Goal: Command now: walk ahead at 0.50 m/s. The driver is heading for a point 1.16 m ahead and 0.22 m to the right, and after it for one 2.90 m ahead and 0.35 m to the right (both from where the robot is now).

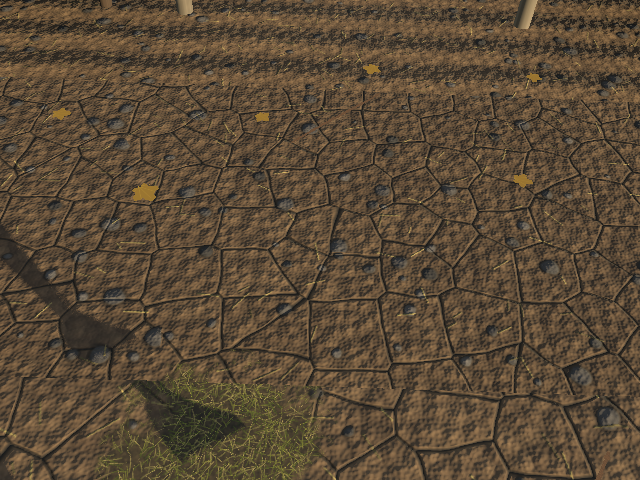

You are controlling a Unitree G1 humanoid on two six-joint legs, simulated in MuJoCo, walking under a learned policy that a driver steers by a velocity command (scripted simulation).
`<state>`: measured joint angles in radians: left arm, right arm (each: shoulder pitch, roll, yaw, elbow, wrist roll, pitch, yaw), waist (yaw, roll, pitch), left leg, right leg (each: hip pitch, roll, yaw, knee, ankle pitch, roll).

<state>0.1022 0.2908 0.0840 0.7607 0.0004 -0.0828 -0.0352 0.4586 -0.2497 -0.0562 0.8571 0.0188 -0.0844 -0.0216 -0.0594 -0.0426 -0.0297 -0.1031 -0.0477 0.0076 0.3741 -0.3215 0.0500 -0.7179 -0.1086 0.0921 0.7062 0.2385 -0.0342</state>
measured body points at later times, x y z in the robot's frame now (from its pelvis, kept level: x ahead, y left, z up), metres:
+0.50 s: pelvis +0.32 -0.10 -0.16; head +0.35 -0.11 +0.29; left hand +0.34 +0.15 -0.30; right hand +0.43 -0.36 -0.29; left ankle +0.37 +0.06 -0.81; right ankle +0.30 -0.19 -0.89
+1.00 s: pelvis +0.57 -0.05 -0.15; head +0.59 -0.03 +0.30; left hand +0.69 +0.23 -0.28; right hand +0.63 -0.32 -0.27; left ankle +0.59 +0.03 -0.89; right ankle +0.65 -0.24 -0.83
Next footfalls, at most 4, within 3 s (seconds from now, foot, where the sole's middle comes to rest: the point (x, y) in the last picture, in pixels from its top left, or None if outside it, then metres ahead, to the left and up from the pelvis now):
0.28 right None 0.34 -0.20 -0.93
0.74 left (292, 453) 0.63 0.03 -0.93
1.48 right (409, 348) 0.99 -0.33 -1.09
1.96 left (358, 254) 1.36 -0.22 -1.09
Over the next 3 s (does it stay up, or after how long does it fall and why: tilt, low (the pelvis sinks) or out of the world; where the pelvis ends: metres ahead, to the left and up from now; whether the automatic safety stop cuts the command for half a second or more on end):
stays up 1.77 -0.28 -0.33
